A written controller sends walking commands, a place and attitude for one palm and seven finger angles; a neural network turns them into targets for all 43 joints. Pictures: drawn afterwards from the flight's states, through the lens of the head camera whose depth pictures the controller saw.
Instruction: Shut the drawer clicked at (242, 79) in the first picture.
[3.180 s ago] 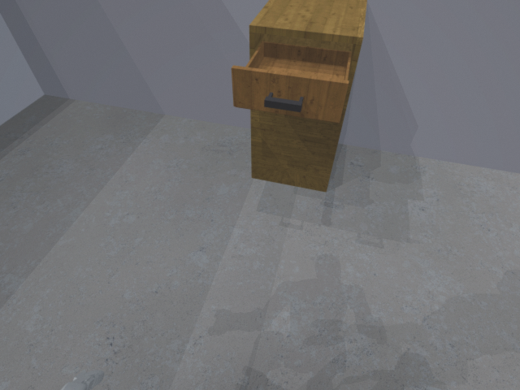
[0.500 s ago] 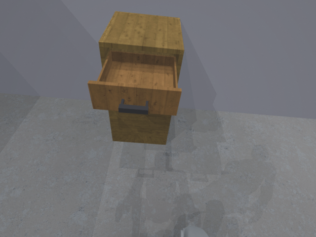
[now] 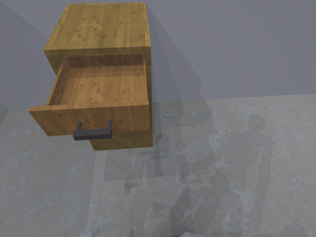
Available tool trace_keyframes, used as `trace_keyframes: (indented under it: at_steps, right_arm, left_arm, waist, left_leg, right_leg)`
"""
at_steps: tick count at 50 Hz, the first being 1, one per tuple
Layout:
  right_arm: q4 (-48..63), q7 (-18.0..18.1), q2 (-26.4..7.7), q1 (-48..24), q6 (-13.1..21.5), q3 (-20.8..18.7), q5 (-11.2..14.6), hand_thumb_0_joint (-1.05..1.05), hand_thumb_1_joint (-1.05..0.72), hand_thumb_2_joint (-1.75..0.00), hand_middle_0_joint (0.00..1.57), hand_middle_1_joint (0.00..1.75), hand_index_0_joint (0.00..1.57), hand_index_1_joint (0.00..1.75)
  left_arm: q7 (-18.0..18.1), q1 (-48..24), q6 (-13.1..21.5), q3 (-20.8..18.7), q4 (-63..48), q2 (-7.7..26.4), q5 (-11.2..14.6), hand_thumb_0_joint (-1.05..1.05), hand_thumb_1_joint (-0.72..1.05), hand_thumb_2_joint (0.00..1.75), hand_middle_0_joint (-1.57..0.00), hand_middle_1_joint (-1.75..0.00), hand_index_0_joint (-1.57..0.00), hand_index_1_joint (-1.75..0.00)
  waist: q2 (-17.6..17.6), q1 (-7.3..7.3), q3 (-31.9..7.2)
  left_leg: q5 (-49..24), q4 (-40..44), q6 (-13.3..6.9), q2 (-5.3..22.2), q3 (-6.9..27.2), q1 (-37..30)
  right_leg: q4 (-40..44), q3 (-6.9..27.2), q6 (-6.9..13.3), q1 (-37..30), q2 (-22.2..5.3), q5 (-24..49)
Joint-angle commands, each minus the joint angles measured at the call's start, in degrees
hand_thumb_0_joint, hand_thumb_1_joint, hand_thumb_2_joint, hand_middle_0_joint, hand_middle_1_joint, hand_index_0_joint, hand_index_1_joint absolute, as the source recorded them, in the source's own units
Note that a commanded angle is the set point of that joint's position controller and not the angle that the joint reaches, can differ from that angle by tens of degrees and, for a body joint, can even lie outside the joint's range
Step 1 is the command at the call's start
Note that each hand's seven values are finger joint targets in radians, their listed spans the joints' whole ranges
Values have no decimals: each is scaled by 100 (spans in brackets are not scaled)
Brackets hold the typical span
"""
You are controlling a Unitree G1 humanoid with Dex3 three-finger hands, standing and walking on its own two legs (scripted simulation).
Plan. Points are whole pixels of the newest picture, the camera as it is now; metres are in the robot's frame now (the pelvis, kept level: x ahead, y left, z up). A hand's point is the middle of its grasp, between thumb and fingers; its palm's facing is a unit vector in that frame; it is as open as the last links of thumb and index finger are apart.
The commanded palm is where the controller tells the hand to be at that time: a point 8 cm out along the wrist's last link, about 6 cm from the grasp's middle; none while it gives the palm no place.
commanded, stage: take the last steps up to it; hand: left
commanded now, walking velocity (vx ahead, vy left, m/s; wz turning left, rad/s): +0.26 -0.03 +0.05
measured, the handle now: (94, 128) +0.46 +0.20 -0.05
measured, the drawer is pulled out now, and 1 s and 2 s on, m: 0.29 0.29 0.29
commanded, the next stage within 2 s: come to a stop and stand still in 0.36 s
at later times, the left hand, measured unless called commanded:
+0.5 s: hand out of the picture +0.03 +0.15 -0.17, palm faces +0.20 -0.97 -0.12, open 7.3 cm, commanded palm none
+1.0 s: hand out of the picture +0.12 +0.15 -0.16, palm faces +0.06 -0.97 -0.25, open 7.4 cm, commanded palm none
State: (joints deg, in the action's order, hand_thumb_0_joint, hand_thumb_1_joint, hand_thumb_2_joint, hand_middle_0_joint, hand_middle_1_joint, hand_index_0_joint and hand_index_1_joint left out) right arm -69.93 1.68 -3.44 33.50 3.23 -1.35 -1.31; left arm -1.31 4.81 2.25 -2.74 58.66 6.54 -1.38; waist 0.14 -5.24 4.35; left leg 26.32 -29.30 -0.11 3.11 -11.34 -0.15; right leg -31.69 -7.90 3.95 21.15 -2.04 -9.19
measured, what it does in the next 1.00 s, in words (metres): steps on the spot: left foot, then right foot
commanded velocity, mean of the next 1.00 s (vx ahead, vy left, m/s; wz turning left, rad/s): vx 0.03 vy -0.04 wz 0.02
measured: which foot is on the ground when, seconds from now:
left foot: down 0.00-0.00, up 0.02-0.48, down 0.50-1.00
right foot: down 0.00-0.50, up 0.52-0.96, down 0.98-1.00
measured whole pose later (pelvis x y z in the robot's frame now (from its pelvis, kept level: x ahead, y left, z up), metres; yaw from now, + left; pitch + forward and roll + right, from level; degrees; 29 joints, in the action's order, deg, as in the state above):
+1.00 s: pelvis +0.09 -0.04 +0.01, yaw +1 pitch -3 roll +1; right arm -63.1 1.6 -9.9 14.0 -2.1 -3.7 -1.2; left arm 1.6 14.1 -1.2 -3.2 60.6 9.8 -1.5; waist -0.5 -1.0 2.2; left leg 7.1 -27.5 0.3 4.2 -7.5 17.9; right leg -31.3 -2.4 0.0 10.9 -2.2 -17.1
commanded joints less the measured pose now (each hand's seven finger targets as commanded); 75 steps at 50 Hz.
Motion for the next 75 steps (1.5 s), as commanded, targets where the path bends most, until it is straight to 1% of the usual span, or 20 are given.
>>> trace_keyframes:
  at_steps: [1,4,7,19,23,24,25,26,27,32,39,45,48,50,52,56,60,63,68,75]
  right_arm:
    - [658,14,-818,-378,42,-135,108,0,-90,-90,20,30,20,30]
    - [692,-52,-478,-792,-83,-195,27,0,-90,-90,20,30,20,30]
    - [644,-75,-281,-507,-211,-211,-41,0,-90,-90,20,30,20,30]
    - [1358,-222,-636,-2405,-153,-145,13,0,-90,-90,20,30,20,30]
    - [1117,-137,-808,-1840,-42,-121,0,0,-90,-90,20,30,20,30]
    - [992,-72,-1119,-1427,4,-164,-20,0,-90,-90,20,30,20,30]
    - [933,-1,-1451,-1194,-6,-200,-12,0,-90,-90,20,30,20,30]
    - [920,47,-1436,-1251,-78,-166,44,0,-90,-90,20,30,20,30]
    - [917,117,-1266,-1575,-82,-60,34,0,-90,-90,20,30,20,30]
    - [964,202,-1172,-2033,-183,-124,59,0,-90,-90,20,30,20,30]
    - [1097,172,-1303,-2145,-331,-258,14,0,-90,-90,20,30,20,30]
    - [999,56,-1418,-1990,-394,-337,-40,0,-90,-90,20,30,20,30]
    - [952,-3,-1273,-1832,-427,-342,17,0,-90,-90,20,30,20,30]
    - [1059,-61,-717,-1820,-478,-191,72,0,-90,-90,20,30,20,30]
    - [1017,-89,-823,-1934,-558,-204,0,0,-90,-90,20,30,20,30]
    - [653,-64,-697,-1368,-520,-142,29,0,-90,-90,20,30,20,30]
    - [577,13,-636,-1290,-474,-80,20,0,-90,-90,20,30,20,30]
    - [403,71,-589,-920,-377,-22,28,0,-90,-90,20,30,20,30]
    - [332,149,-665,-1087,-241,43,59,0,-90,-90,20,30,20,30]
    - [372,125,-552,-1036,-344,45,46,0,-90,-90,20,30,20,30]
  left_arm:
    - [229,2550,102,-345,397,1503,125,0,90,90,-20,-30,-20,-30]
    - [259,1404,131,-145,189,702,100,0,90,90,-20,-30,-20,-30]
    - [309,1385,253,-88,108,318,6,0,90,90,-20,-30,-20,-30]
    - [251,2041,211,-73,386,899,-12,0,90,90,-20,-30,-20,-30]
    - [258,2068,123,-43,514,736,36,0,90,90,-20,-30,-20,-30]
    - [258,2136,102,12,502,542,58,0,90,90,-20,-30,-20,-30]
    - [277,2303,100,88,507,256,98,0,90,90,-20,-30,-20,-30]
    - [326,2303,46,124,508,292,75,0,90,90,-20,-30,-20,-30]
    - [376,2263,-46,114,594,319,62,0,90,90,-20,-30,-20,-30]
    - [376,2351,-318,46,719,286,25,0,90,90,-20,-30,-20,-30]
    - [310,1969,-562,-138,332,407,-34,0,90,90,-20,-30,-20,-30]
    - [303,1651,-451,-42,164,395,14,0,90,90,-20,-30,-20,-30]
    - [327,2048,-356,-42,313,555,-23,0,90,90,-20,-30,-20,-30]
    - [353,1603,-271,-62,166,1118,-17,0,90,90,-20,-30,-20,-30]
    - [384,1047,-237,-63,2,1090,22,0,90,90,-20,-30,-20,-30]
    - [366,1004,-199,-18,66,798,71,0,90,90,-20,-30,-20,-30]
    - [344,1386,-159,8,258,687,90,0,90,90,-20,-30,-20,-30]
    - [356,1416,-128,37,356,567,120,0,90,90,-20,-30,-20,-30]
    - [359,1588,-107,62,538,549,165,0,90,90,-20,-30,-20,-30]
    - [358,1695,-129,103,666,452,101,0,90,90,-20,-30,-20,-30]
  waist:
    - [582,1141,-1318]
    - [204,601,128]
    - [249,273,111]
    - [501,701,65]
    - [229,434,-188]
    - [-462,314,-512]
    - [-1303,344,-833]
    - [-1148,403,-760]
    - [-1019,503,-680]
    - [-263,645,-377]
    - [-832,566,-345]
    - [-1158,487,-304]
    - [-343,668,-330]
    - [1293,510,16]
    - [1623,536,389]
    - [711,378,416]
    - [522,509,301]
    - [170,430,6]
    - [-638,611,-525]
    - [15,536,314]
  left_leg:
    - [751,-4373,-156,-49,837,3349]
    - [-515,-4369,-147,504,1066,3186]
    - [-898,-3871,7,532,973,2880]
    - [-952,-1033,78,176,586,2401]
    - [-1720,375,-55,27,586,828]
    - [-2910,530,-268,668,1245,25]
    - [-4614,677,-800,1698,2267,-498]
    - [-5752,841,-1176,2111,2375,-181]
    - [-5941,972,-1135,1934,2065,297]
    - [-5223,1220,-961,1648,1537,929]
    - [-2489,1588,-903,1498,1451,1296]
    - [-632,1742,-777,1325,1805,1513]
    - [-305,1172,-293,754,1315,2039]
    - [-336,26,134,20,662,2151]
    - [-398,-725,59,87,936,1897]
    - [-849,-1099,61,77,1000,1862]
    - [-759,-557,85,107,1016,1721]
    - [-1719,523,8,202,1236,1029]
    - [-2419,927,-25,416,1315,1013]
    - [-1334,1055,-1,206,1168,1211]
  right_leg:
    - [1384,3144,1276,-3365,-2435,1253]
    - [2001,1837,692,-953,-1783,7]
    - [2127,1039,596,-448,-1467,770]
    - [1830,917,628,-1220,-1406,1320]
    - [778,638,252,-925,-958,1078]
    - [-67,344,-36,-446,-525,557]
    - [-864,0,-333,137,-118,-1148]
    - [-1572,299,-392,139,-108,-2570]
    - [-1740,643,-427,-145,-242,-2586]
    - [-1913,733,-585,-291,-285,-1692]
    - [-2486,773,-591,156,-155,-1393]
    - [-607,520,-437,-538,-50,-1571]
    - [1123,499,-386,-1572,-63,-504]
    - [2346,2051,96,-604,-1376,-1897]
    - [2688,2076,224,297,-1321,-2493]
    - [2212,1361,278,-158,-930,-1136]
    - [1972,1442,320,-522,-939,-920]
    - [1669,1402,132,-534,-748,-601]
    - [1216,1019,-172,-1529,-405,783]
    - [1845,1243,-215,-878,-428,-778]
